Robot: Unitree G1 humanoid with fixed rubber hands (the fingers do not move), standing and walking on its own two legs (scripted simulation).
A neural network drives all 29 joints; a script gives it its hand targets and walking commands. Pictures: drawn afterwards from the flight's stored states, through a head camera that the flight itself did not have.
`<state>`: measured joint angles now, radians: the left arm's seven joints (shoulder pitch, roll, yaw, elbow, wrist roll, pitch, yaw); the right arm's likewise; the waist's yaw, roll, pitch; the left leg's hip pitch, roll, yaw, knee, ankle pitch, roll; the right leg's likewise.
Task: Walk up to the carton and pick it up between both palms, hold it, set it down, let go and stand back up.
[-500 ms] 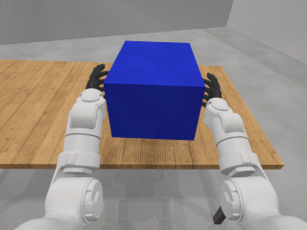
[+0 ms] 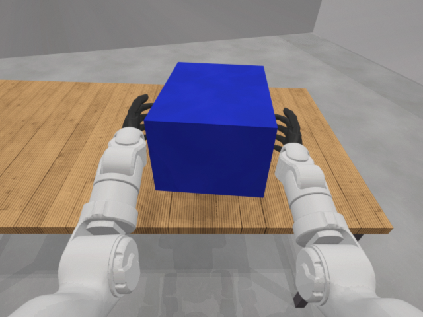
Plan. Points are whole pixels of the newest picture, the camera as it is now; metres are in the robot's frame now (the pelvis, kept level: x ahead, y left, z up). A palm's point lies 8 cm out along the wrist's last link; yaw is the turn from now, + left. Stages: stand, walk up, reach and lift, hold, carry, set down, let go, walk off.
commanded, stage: set down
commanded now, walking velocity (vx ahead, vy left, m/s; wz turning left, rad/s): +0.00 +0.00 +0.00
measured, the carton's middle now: (215, 121) +0.49 -0.03 +0.15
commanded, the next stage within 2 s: none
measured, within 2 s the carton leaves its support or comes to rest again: neither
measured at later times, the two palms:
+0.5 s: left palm (130, 126) +0.44 +0.15 +0.17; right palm (278, 142) +0.41 -0.15 +0.15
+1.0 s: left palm (133, 138) +0.45 +0.15 +0.13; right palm (273, 151) +0.42 -0.15 +0.12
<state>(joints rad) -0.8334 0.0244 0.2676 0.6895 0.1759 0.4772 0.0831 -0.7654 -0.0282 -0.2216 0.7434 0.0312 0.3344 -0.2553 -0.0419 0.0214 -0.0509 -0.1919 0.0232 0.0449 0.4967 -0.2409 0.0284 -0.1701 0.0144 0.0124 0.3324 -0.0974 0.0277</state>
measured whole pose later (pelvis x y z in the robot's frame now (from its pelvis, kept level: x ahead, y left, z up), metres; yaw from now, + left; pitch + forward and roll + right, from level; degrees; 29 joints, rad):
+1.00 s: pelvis +0.03 +0.01 +0.00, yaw +0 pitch -2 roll -3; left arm -0.83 0.06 0.26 0.90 0.18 0.23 0.06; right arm -0.72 0.02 -0.25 0.81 -0.01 0.15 -0.28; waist -0.04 0.02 -0.02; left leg -0.17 0.02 0.04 0.48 -0.28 0.03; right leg -0.13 0.01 0.01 0.27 -0.11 0.04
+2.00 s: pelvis +0.06 +0.01 +0.00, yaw +0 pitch +5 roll -3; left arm -0.96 0.12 0.26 1.14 0.17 0.05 0.01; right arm -0.72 0.12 -0.42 0.85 -0.16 -0.01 -0.29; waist -0.04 0.02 -0.02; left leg -0.27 0.02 0.04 0.48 -0.30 0.03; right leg -0.22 0.01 0.01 0.26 -0.13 0.04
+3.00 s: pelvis +0.07 +0.01 +0.00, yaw -1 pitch +17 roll -3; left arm -1.05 0.20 0.25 1.41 0.13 -0.19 -0.07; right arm -0.77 0.10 -0.56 1.17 -0.26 -0.41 -0.30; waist -0.04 0.02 -0.09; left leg -0.49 0.02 0.04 0.48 -0.28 0.03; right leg -0.46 0.01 0.00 0.29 -0.11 0.04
